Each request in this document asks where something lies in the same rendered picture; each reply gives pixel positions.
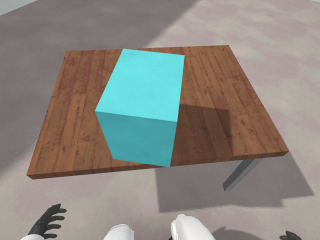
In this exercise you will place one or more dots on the robot right hand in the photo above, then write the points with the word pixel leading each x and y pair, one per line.
pixel 289 236

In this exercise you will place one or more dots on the carton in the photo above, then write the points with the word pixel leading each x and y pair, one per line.
pixel 138 110

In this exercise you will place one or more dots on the table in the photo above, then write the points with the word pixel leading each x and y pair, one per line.
pixel 220 117

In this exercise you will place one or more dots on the robot thigh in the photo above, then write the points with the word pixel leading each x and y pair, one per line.
pixel 189 228
pixel 120 232

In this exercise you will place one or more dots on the robot left hand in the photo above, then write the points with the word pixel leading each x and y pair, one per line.
pixel 42 225

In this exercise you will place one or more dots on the left robot thigh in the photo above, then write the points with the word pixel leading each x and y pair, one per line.
pixel 120 232

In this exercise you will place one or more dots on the right robot thigh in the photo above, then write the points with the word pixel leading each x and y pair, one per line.
pixel 189 228

